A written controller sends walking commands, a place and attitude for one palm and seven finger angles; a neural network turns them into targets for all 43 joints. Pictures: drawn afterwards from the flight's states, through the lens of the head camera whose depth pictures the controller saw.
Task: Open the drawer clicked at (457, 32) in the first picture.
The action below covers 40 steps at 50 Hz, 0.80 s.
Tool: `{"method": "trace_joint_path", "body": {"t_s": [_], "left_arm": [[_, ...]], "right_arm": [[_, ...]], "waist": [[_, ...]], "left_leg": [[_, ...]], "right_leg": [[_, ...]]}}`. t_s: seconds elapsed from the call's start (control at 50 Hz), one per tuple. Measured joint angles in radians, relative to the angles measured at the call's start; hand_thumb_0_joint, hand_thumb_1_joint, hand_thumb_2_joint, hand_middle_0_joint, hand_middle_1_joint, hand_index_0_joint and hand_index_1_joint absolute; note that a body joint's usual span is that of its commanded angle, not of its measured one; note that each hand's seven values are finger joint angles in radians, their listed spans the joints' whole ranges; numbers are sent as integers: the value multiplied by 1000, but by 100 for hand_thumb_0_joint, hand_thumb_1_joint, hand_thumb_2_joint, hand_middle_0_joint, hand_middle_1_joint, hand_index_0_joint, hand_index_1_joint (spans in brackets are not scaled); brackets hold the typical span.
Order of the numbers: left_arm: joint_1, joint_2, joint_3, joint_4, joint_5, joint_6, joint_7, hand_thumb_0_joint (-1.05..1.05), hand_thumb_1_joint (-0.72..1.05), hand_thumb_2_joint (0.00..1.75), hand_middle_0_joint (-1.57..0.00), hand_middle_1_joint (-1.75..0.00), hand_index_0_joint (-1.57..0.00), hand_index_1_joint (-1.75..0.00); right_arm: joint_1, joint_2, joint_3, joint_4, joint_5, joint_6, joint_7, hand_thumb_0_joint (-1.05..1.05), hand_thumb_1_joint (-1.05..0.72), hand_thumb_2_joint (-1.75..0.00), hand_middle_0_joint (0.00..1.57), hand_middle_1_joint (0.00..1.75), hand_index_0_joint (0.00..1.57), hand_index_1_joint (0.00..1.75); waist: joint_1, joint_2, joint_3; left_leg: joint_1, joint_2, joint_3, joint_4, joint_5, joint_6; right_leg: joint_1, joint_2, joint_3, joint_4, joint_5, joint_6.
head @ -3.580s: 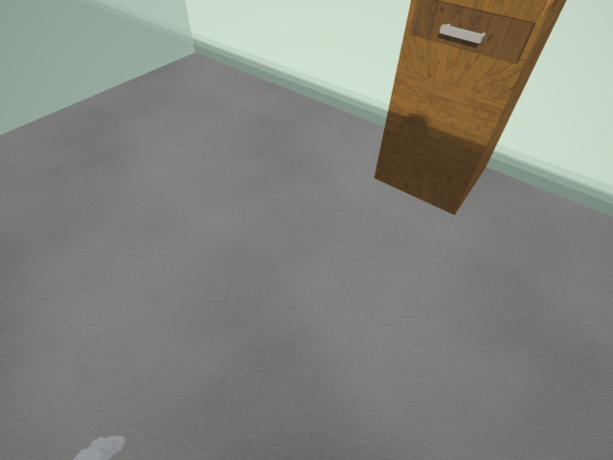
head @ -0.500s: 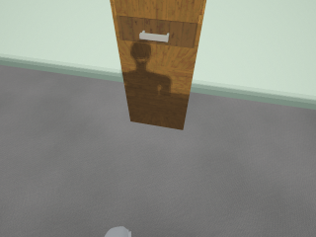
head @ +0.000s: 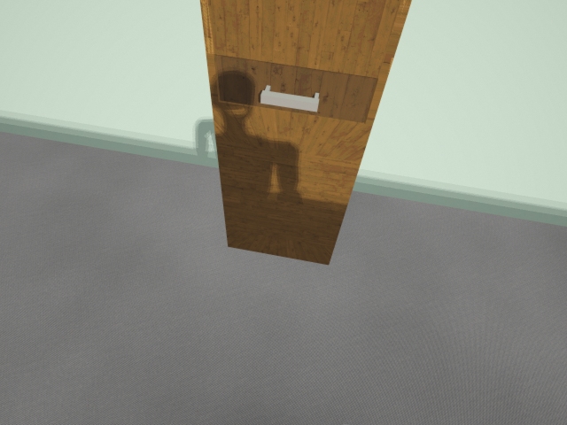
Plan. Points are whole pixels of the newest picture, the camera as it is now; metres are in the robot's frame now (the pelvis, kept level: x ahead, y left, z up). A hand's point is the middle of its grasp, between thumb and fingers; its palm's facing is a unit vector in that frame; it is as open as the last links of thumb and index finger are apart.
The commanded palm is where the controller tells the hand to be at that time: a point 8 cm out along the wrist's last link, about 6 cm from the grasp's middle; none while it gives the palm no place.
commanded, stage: take the last steps up to it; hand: left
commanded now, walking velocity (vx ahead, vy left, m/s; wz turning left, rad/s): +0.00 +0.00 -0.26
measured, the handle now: (291, 96) +0.83 +0.05 +0.01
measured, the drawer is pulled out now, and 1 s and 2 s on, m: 0.00 0.00 0.00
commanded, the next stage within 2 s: come to a stop and stand still in 0.84 s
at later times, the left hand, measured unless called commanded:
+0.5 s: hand out of the picture +0.07 +0.14 -0.17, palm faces +0.01 -0.99 -0.15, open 7.4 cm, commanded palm none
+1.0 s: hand (246, 285) +0.40 +0.10 -0.17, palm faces -0.13 -0.96 -0.23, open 7.3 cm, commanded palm none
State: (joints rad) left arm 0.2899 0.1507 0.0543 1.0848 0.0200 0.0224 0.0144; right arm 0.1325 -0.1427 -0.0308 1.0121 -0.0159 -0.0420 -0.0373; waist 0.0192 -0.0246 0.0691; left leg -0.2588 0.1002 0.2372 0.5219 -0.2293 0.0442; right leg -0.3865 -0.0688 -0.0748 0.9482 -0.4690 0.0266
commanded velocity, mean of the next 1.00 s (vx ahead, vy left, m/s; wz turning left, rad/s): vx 0.20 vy -0.04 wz -0.09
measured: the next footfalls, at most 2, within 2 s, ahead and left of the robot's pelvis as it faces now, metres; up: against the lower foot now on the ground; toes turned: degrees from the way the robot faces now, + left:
right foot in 0.18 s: +0.08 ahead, -0.13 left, +0.00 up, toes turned -9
left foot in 0.54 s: +0.19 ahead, +0.10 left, +0.00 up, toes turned +6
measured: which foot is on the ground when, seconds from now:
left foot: down 0.00-0.18, up 0.20-0.52, down 0.54-0.96, up 0.98-1.00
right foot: up 0.00-0.16, down 0.18-0.56, up 0.58-0.92, down 0.94-1.00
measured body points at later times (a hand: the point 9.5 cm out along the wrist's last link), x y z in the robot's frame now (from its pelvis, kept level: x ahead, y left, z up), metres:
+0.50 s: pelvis +0.10 -0.02 +0.00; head +0.11 -0.01 +0.45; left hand +0.07 +0.20 -0.16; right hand +0.11 -0.26 -0.15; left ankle +0.13 +0.10 -0.72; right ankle +0.04 -0.12 -0.74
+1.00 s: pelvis +0.27 -0.07 -0.02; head +0.30 -0.10 +0.43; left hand +0.40 +0.15 -0.15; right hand +0.15 -0.25 -0.18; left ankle +0.16 +0.09 -0.70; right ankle +0.34 -0.18 -0.74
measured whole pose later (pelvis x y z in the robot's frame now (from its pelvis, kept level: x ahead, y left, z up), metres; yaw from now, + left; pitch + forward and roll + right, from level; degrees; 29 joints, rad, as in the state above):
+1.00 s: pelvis +0.27 -0.07 -0.02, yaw -7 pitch -1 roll +0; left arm 0.12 0.17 0.06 1.03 0.03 -0.06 0.00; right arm 0.41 -0.12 -0.04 1.16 -0.01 -0.02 -0.02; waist -0.06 0.04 0.09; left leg -0.14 0.13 0.12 0.84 -0.54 -0.03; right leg -0.40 -0.06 -0.16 0.65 -0.21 -0.05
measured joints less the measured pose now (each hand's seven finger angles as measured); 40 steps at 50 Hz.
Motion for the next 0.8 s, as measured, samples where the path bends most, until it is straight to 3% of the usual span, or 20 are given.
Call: {"method": "trace_joint_path", "body": {"t_s": [0.12, 0.18, 0.24, 0.32, 0.38, 0.46, 0.56, 0.62, 0.68, 0.74, 0.8], "left_arm": [[-50, 11, 11, -50, 10, 5, -2, 1, 92, 90, -20, -30, -20, -30], [-40, 16, 10, -62, 18, -9, -9, 1, 92, 90, -20, -30, -20, -30], [-24, 3, 1, -64, 17, -25, -5, 1, 92, 90, -20, -30, -20, -30], [27, 0, 0, -48, 12, -39, 6, 1, 91, 90, -20, -30, -20, -30], [55, -5, -5, -19, 11, -44, 2, 1, 91, 90, -20, -30, -20, -30], [77, -13, -10, 10, 12, -51, -6, 1, 91, 90, -20, -30, -20, -30], [101, -12, -4, 39, 3, -46, -14, 1, 91, 90, -21, -30, -20, -30], [89, -3, 3, 53, 8, -21, -21, 1, 91, 90, -20, -30, -20, -30], [46, 9, 10, 49, 14, -17, -30, 1, 91, 90, -20, -30, -20, -30], [-12, 21, 15, 18, 12, -23, -32, 1, 91, 90, -20, -30, -20, -30], [-68, 37, 21, -11, 9, -24, -27, 1, 93, 90, -20, -30, -20, -30]], "right_arm": [[45, -27, -14, 32, -8, 39, 10, -2, -93, -90, 20, 30, 20, 30], [85, -36, -23, 46, -9, 53, 19, -1, -92, -90, 20, 30, 20, 30], [120, -49, -28, 60, -5, 79, 29, 0, -92, -90, 20, 30, 20, 30], [134, -39, -29, 59, -10, 81, 45, 1, -91, -90, 19, 30, 20, 30], [136, -31, -30, 44, -10, 63, 48, 1, -91, -90, 19, 30, 20, 30], [131, -23, -28, 37, -7, 49, 49, 1, -91, -90, 19, 30, 20, 30], [131, -14, -19, 34, -8, 6, 38, 1, -91, -90, 19, 30, 20, 30], [140, 3, -11, 31, -16, -13, 26, 1, -91, -90, 19, 30, 20, 30], [177, 18, -3, 41, -15, -24, 11, 0, -91, -90, 19, 30, 20, 30], [216, 35, 7, 69, -13, -31, 4, 0, -91, -90, 20, 30, 20, 30], [249, 50, 9, 94, -13, -26, 5, 0, -91, -90, 20, 30, 20, 30]], "waist": [[-17, 27, -21], [-20, 41, -43], [-19, 76, -57], [-14, 49, -68], [-25, 36, -65], [-18, 29, -56], [-11, 6, -52], [-20, -22, -53], [-38, -19, -55], [-41, -12, -43], [-47, -3, -28]], "left_leg": [[16, 9, 22, 26, -34, -18], [3, 26, 34, 102, -90, -39], [-73, 22, -53, 294, -247, -50], [-178, 1, -115, 484, -185, -54], [-197, 10, -125, 438, -126, -63], [-172, 15, -128, 290, -110, -64], [-61, -5, -101, 61, -28, -47], [-27, -17, -66, 83, -90, -27], [46, -26, -56, -3, -83, -33], [121, -30, -51, -94, -65, -37], [181, -27, -43, -146, -68, -53]], "right_leg": [[47, 1, -23, -214, 86, -2], [113, 18, -36, -344, 148, -23], [126, 43, -50, -342, 151, -61], [182, 51, -33, -451, 187, -71], [223, 59, -30, -519, 205, -68], [258, 70, -30, -552, 193, -60], [249, 62, -21, -429, 84, -42], [122, 49, 14, -98, 1, -62], [-2, 30, 11, 112, 75, -59], [-82, 3, 9, 117, 134, -42], [-118, -19, -1, -5, 174, -31]]}}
